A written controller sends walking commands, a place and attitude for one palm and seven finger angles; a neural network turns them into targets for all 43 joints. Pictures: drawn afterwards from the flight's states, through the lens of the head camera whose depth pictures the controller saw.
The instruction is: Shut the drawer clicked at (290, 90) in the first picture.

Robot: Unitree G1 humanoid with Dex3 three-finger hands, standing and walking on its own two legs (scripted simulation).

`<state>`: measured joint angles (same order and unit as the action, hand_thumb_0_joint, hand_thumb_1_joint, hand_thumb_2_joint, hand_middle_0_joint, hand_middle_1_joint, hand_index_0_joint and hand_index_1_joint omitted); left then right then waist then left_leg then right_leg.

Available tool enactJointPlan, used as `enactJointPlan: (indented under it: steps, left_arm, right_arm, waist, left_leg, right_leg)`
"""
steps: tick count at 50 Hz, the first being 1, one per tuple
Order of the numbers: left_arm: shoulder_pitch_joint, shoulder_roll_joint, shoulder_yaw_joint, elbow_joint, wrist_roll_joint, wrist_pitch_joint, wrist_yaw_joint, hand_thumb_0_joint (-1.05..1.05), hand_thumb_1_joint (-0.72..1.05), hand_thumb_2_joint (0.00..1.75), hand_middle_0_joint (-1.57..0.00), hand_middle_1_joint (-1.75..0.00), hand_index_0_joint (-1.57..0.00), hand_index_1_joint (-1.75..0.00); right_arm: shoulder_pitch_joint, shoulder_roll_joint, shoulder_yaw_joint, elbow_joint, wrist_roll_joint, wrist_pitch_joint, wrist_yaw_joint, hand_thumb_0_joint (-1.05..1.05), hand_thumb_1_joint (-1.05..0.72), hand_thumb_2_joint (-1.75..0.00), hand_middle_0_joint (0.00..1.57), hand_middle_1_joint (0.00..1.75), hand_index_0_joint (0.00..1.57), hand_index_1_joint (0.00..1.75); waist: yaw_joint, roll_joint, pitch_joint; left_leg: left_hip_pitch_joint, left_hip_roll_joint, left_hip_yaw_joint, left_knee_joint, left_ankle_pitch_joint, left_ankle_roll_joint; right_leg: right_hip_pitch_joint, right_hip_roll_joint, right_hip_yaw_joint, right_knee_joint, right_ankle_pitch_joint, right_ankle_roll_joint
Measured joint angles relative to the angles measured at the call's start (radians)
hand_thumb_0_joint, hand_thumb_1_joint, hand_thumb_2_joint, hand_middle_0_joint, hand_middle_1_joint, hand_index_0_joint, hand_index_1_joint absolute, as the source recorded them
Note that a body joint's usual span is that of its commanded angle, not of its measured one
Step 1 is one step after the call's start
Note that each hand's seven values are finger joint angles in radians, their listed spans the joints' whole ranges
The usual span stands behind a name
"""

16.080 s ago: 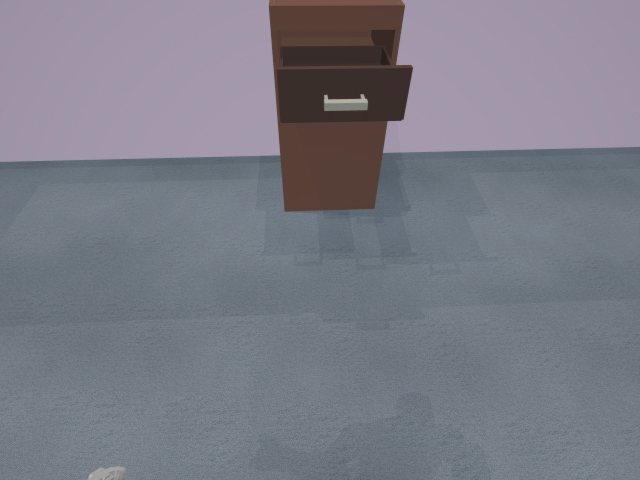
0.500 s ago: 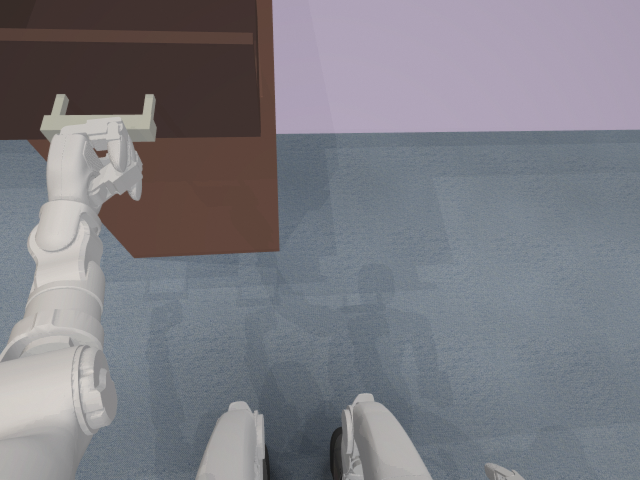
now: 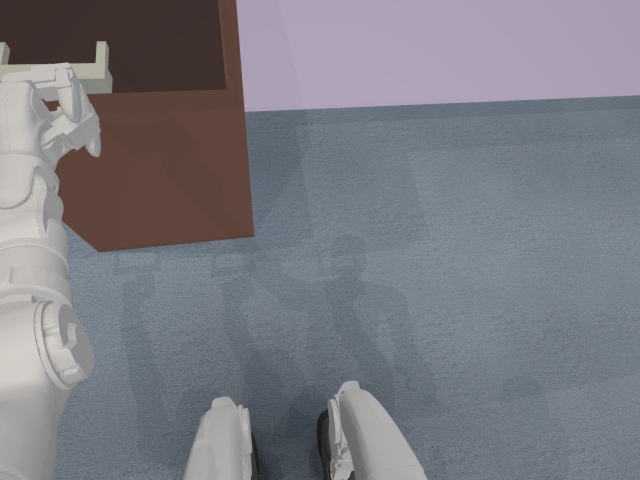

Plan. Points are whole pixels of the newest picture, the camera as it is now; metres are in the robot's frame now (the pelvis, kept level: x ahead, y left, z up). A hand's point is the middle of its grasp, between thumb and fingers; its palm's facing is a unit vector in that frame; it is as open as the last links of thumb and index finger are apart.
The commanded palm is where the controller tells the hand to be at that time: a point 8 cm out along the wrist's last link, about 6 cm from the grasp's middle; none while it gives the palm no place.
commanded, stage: push the drawer shut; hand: left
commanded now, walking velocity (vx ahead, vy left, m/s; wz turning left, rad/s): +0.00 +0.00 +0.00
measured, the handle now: (51, 65) +0.60 +0.26 +0.05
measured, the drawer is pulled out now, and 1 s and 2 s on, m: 0.03 0.00 0.00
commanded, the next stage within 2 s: pull the fist back off the drawer in 0.54 s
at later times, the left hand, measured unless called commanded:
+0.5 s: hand (75, 98) +0.56 +0.23 +0.05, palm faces +0.05 -1.00 -0.03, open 3.0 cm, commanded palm +0.58 +0.24 +0.05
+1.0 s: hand (79, 97) +0.55 +0.23 +0.05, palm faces +0.06 -1.00 -0.03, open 3.1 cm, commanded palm +0.54 +0.23 +0.05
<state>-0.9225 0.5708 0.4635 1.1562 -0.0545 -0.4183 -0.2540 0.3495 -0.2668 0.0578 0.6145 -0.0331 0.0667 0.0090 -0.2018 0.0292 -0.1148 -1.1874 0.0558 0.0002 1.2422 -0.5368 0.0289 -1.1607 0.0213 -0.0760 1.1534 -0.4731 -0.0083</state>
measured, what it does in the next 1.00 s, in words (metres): stands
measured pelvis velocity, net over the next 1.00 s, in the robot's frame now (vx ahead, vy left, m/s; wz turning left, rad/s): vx -0.04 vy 0.01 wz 0.00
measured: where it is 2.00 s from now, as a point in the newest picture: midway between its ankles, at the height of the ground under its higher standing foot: outside the picture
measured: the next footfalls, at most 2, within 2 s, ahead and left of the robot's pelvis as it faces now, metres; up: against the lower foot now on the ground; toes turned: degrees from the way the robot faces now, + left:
none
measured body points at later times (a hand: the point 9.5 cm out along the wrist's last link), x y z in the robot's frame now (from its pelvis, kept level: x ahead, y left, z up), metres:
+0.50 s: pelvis -0.01 +0.01 -0.02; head +0.18 +0.05 +0.39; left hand +0.55 +0.29 +0.05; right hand -0.03 -0.25 -0.11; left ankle +0.01 +0.10 -0.63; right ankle +0.03 -0.12 -0.63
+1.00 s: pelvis -0.04 +0.01 -0.02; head +0.16 +0.06 +0.38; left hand +0.55 +0.28 +0.05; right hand -0.07 -0.24 -0.11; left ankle +0.01 +0.10 -0.63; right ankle +0.03 -0.12 -0.63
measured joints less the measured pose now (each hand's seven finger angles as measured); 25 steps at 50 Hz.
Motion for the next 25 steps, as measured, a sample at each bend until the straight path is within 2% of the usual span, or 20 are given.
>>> enactJointPlan:
  steps: [18, 25]
  left_arm:
    - [-0.155, 0.107, 0.016, 0.099, 0.048, 0.031, -0.027, -0.01, 0.73, 0.88, -1.40, -1.60, -1.39, -1.60]
    - [-0.235, 0.146, -0.015, 0.144, 0.065, 0.056, -0.017, -0.03, 0.64, 0.88, -1.40, -1.60, -1.40, -1.60]
  right_arm:
    - [0.004, -0.003, 0.024, -0.007, -0.013, 0.010, 0.003, 0.00, -0.91, -0.90, 0.20, 0.30, 0.20, 0.30]
    - [0.015, 0.001, 0.038, 0.012, -0.019, 0.001, 0.003, 0.00, -0.91, -0.90, 0.20, 0.30, 0.21, 0.30]
  waist:
    - [-0.039, 0.008, 0.010]
    - [-0.052, 0.008, 0.014]
  left_leg:
    - [-0.088, 0.001, -0.024, 0.050, -0.007, 0.006]
    - [-0.137, -0.007, -0.044, 0.074, 0.004, 0.005]
  right_leg:
    - [-0.068, 0.002, -0.022, 0.024, 0.001, 0.005]
    - [-0.105, -0.005, -0.041, 0.040, 0.007, 0.003]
